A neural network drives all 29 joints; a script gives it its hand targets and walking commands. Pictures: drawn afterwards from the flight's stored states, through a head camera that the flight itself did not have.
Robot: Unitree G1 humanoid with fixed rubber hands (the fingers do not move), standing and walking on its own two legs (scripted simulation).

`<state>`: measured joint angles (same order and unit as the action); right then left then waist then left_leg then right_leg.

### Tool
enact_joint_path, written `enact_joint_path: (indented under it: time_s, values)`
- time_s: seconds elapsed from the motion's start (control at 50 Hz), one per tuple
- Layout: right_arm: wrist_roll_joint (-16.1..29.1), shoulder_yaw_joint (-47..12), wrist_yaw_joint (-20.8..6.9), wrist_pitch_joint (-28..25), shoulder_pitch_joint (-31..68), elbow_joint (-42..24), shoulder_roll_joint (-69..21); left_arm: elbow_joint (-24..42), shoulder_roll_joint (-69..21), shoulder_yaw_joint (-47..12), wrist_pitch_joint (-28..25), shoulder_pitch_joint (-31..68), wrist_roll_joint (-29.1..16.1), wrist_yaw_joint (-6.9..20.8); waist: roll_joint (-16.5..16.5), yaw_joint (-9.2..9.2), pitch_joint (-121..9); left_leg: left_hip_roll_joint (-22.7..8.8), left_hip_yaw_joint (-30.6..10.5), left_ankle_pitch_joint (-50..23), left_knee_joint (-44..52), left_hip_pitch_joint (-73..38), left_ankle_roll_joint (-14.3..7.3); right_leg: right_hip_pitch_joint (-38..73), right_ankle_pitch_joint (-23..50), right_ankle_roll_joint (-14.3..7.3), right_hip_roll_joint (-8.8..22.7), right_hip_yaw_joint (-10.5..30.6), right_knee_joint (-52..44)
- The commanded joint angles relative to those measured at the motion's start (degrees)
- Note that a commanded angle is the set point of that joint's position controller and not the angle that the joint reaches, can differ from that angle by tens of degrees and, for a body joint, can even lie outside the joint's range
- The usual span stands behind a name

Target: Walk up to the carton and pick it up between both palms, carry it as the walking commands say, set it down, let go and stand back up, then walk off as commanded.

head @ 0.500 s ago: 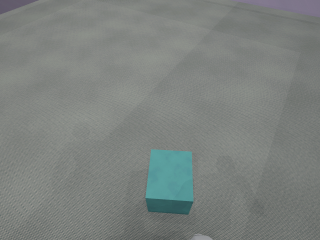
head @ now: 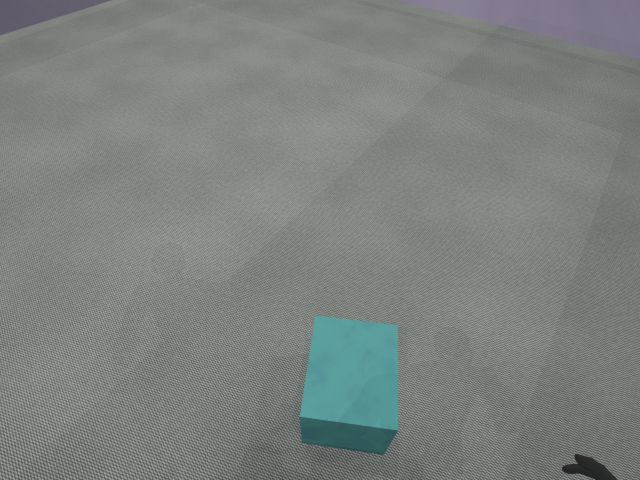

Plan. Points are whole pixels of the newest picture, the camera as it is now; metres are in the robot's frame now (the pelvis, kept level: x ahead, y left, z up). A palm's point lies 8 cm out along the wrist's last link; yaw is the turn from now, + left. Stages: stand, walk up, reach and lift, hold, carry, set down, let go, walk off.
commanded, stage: walk up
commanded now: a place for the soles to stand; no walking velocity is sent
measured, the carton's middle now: (349, 384) +0.49 -0.08 -0.62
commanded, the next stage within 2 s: none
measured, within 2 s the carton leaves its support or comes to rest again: neither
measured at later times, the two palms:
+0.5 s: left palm out of the picture +0.05 +0.32 -0.08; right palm out of the picture +0.10 -0.35 -0.07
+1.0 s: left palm out of the picture +0.08 +0.32 -0.07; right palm out of the picture +0.11 -0.36 -0.07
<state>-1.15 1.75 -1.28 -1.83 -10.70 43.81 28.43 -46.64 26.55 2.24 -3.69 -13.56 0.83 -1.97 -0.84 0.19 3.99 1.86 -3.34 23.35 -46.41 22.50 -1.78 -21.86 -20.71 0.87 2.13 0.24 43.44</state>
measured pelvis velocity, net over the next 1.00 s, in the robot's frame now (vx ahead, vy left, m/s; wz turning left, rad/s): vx -0.02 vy -0.02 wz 0.00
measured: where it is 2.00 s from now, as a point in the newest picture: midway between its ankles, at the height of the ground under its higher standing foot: outside the picture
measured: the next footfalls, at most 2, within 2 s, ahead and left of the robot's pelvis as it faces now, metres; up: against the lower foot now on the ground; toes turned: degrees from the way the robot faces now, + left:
none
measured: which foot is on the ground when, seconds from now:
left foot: down 0.00-1.00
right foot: down 0.00-1.00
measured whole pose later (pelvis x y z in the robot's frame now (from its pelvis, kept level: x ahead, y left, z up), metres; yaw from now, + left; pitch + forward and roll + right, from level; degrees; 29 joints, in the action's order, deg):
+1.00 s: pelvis -0.02 -0.02 +0.00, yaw +0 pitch -2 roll +0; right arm -1.1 1.7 -1.3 -0.7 -10.3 43.9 28.4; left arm -50.7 26.6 1.6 -3.4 -11.5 0.8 -0.9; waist -0.9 0.2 2.6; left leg 1.4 -3.3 20.6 -43.4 21.3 0.1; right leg -21.8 -19.5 1.3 1.9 0.2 42.8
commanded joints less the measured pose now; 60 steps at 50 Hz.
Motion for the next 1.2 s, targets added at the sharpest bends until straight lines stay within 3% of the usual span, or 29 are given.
enact_joint_path:
  time_s: [0.0,0.04,0.06,0.1,0.16,0.18,0.22,0.28,0.32,0.34,0.4,0.42,0.46,0.48,0.52,0.6,0.62,0.66,0.68,0.72,0.76,0.86,0.92,1.0,1.06,1.1,1.14,1.16,1.18]
  values:
    - [-0.3,2.9,0.9,-0.2,4.7,-0.9,8.0,1.0,11.5,1.7,-0.8,-0.6,-0.5,0.2,-2.0,-0.23,-11.3,-8.4,-8.0,-14.5,11.2,-6.0,-5.3,7.2,13.8,-5.2,2.7,4.4,-6.3]
    - [0.3,2.6,0.9,-0.1,2.9,-0.7,8.4,0.9,11.4,1.4,-0.8,1.7,-0.8,0.3,1.2,0.48,-11.8,-7.0,-8.2,-12.4,12.0,-6.1,-3.8,6.6,13.5,-5.5,3.4,4.9,-6.6]
    - [-0.1,2.7,0.7,-0.2,3.9,-0.6,8.4,0.9,10.3,1.4,-0.8,1.3,-0.7,0.4,-2.1,0.04,-11.4,-6.4,-6.8,-10.0,12.9,-6.2,-3.7,5.9,10.9,-5.7,3.5,5.6,-6.6]
    - [0.1,2.9,0.5,-0.2,3.6,-0.6,7.7,0.8,10.6,1.3,-0.8,1.9,-0.5,0.4,-0.1,0.69,-9.0,-7.1,-8.3,-9.5,14.3,-6.4,-3.7,4.1,12.3,-5.4,3.1,5.6,-6.0]
    - [-0.7,2.8,0.4,0.1,6.5,-0.8,8.3,-0.7,10.8,1.5,-0.3,-0.2,-0.6,0.6,-4.1,-0.85,-6.0,-8.1,-9.6,-4.3,16.0,-2.9,-4.9,2.5,5.1,-4.3,1.4,3.7,-7.8]
    - [-0.5,2.6,0.3,0.2,5.4,-0.1,8.0,-1.0,11.7,1.7,-0.5,1.4,-0.3,0.7,-0.6,-0.42,-6.4,-7.5,-10.8,-0.5,16.7,-1.7,-4.1,6.4,3.5,-4.8,1.8,5.3,-8.8]
    - [-0.2,2.5,0.1,0.5,5.8,0.1,7.0,-1.8,11.3,2.0,-0.4,0.0,0.0,0.8,0.7,-0.97,-4.3,-5.9,-9.0,5.8,16.6,0.6,-3.6,3.6,-1.6,-5.5,2.7,6.4,-12.0]
    - [-0.5,3.1,-0.2,0.4,4.2,0.7,7.9,-1.5,11.8,1.9,-0.2,0.9,0.1,1.1,-0.7,1.10,-2.7,-5.0,-8.4,12.7,18.2,-1.5,-2.9,-0.8,-3.8,-5.9,2.5,8.1,-12.0]
    - [-0.7,3.4,-0.1,0.4,4.1,1.8,8.9,-2.7,10.1,1.0,-0.2,0.1,0.3,1.4,-3.2,0.21,-4.0,-7.5,-10.7,13.8,20.6,-1.3,-4.1,0.7,-4.4,-4.6,0.9,4.4,-10.5]
    - [-0.7,3.0,-0.4,0.6,4.2,0.8,7.7,-2.7,11.5,2.0,-0.3,-0.1,0.6,1.4,-0.2,-0.26,-5.0,-7.0,-10.2,13.8,19.6,-0.3,-4.3,2.2,-6.4,-4.6,1.0,6.0,-11.7]
    - [-0.4,3.4,-0.3,0.7,3.6,0.7,8.6,-2.1,12.0,2.2,-0.4,0.2,0.7,1.6,0.7,-0.41,-3.7,-5.5,-7.5,13.4,17.7,-0.1,-3.3,0.8,-11.0,-5.9,2.1,8.8,-15.2]
    - [-0.8,3.1,-0.1,0.5,4.2,1.4,7.1,-2.4,11.2,1.7,-0.3,2.1,0.7,1.6,0.3,0.97,-3.2,-5.0,-7.1,9.7,18.0,-0.9,-3.5,0.6,-8.1,-6.8,3.7,9.8,-14.5]
    - [-0.6,3.7,0.0,0.5,2.6,2.0,9.0,-2.4,11.2,1.1,-0.4,2.0,0.3,1.5,-1.0,1.30,-7.3,-6.0,-8.4,8.6,18.5,-4.4,-3.2,1.8,-4.8,-5.0,2.1,6.7,-11.4]
    - [-0.9,3.3,0.0,0.6,1.6,2.4,8.3,-2.6,10.2,1.1,-0.2,2.3,0.0,1.5,-0.5,0.86,-7.8,-6.9,-10.0,10.9,20.7,-3.5,-4.0,2.1,-5.4,-5.0,1.2,6.2,-10.2]
    - [-0.3,2.9,0.2,0.5,3.6,1.8,8.2,-2.5,10.6,1.5,-0.4,1.6,0.3,1.4,-0.9,-1.05,-5.5,-7.0,-9.7,4.7,19.2,0.0,-4.0,4.7,-1.1,-4.5,1.9,6.1,-11.6]
    - [-0.2,2.4,0.5,0.4,2.6,1.4,6.9,-1.8,11.1,0.9,-0.5,2.3,0.1,1.4,4.4,0.48,-6.1,-5.4,-6.2,1.6,16.7,-2.3,-2.8,3.9,3.9,-5.9,3.7,9.2,-12.7]
    - [-0.1,2.4,0.4,0.3,2.8,1.4,7.8,-2.6,10.3,1.3,-0.5,1.8,0.1,1.6,1.4,0.60,-8.2,-6.0,-6.4,3.3,16.6,-4.4,-2.7,3.5,6.2,-5.4,3.0,7.1,-11.3]
    - [-0.4,3.0,0.5,0.1,1.8,1.8,8.1,-2.3,11.1,0.9,-0.3,2.7,-0.5,1.2,1.8,0.68,-9.9,-6.2,-5.8,-3.9,15.8,-6.0,-2.7,5.0,9.8,-4.9,3.5,6.8,-9.3]
    - [-0.6,2.7,0.5,-0.1,3.7,0.9,8.0,-2.7,10.2,1.4,-0.5,1.2,-0.3,1.1,-1.3,-0.56,-11.0,-6.7,-5.9,-8.6,15.1,-6.5,-3.0,5.5,11.5,-5.0,3.2,6.9,-8.9]
    - [0.0,2.8,0.5,0.1,3.4,0.9,7.9,-1.5,11.4,1.0,-0.6,1.8,-0.2,1.1,2.5,-0.26,-11.3,-6.0,-5.4,-12.3,12.7,-6.1,-3.2,7.0,16.4,-4.4,3.0,6.1,-8.3]
    - [0.0,3.0,0.4,0.4,1.6,1.3,7.4,-1.3,11.2,1.5,-0.6,2.7,0.1,1.0,1.4,0.46,-11.0,-5.4,-3.6,-10.6,11.0,-6.5,-2.7,4.9,12.9,-6.1,4.8,8.4,-10.2]
    - [-0.1,2.3,0.5,0.4,2.3,0.1,7.0,-0.8,11.3,1.3,-0.1,4.1,-0.2,1.4,2.5,1.18,-8.7,-5.5,-5.2,-1.7,14.6,-3.9,-3.3,5.4,4.9,-5.1,4.0,7.8,-12.6]
    - [-0.5,2.9,0.4,0.6,2.5,1.8,7.6,-1.4,10.6,1.1,-0.4,3.3,0.0,1.3,1.6,0.43,-9.9,-4.5,-3.6,-2.8,13.7,-5.5,-3.1,3.8,3.4,-5.4,4.8,9.1,-13.3]
    - [-0.1,2.6,0.2,0.3,1.8,0.3,7.5,-0.9,11.7,2.0,0.0,3.5,0.1,1.4,3.7,0.45,-10.8,-6.0,-5.2,-3.7,14.8,-5.6,-3.5,4.4,5.0,-4.9,3.0,7.1,-10.9]
    - [-0.8,2.8,0.2,0.4,3.0,1.0,7.5,-1.4,10.2,1.5,-0.3,3.3,-0.1,1.3,-0.5,0.23,-8.9,-6.3,-5.9,-5.0,15.5,-6.0,-3.8,2.5,3.7,-5.1,2.9,7.1,-10.9]
    - [0.0,3.0,0.4,0.1,1.8,1.1,7.7,-0.8,10.6,1.2,-0.2,3.0,-0.1,1.5,2.7,0.41,-12.3,-6.0,-5.8,-6.9,14.4,-6.8,-3.7,6.2,6.9,-4.5,2.9,5.5,-10.2]
    - [-0.5,2.9,0.4,0.1,2.1,0.2,7.1,-1.0,11.8,1.7,0.0,2.9,0.3,1.3,1.4,0.28,-13.1,-6.6,-4.4,-7.4,13.8,-8.0,-3.0,5.5,7.6,-4.8,4.0,6.3,-9.5]
    - [-0.7,2.8,0.3,0.3,4.1,1.2,7.9,-1.6,11.7,1.8,0.1,2.4,-0.3,1.1,-1.5,-0.49,-10.5,-7.7,-6.0,-9.7,14.6,-6.2,-3.4,3.9,7.8,-4.0,2.7,5.8,-7.9]
    - [0.7,2.0,0.5,0.4,4.9,0.6,6.2,-1.1,11.1,1.0,0.0,5.5,-0.6,1.1,1.0,0.10,-7.5,-6.5,-5.7,-16.8,13.9,-5.0,-3.1,4.0,14.2,-4.4,3.3,5.7,-8.5]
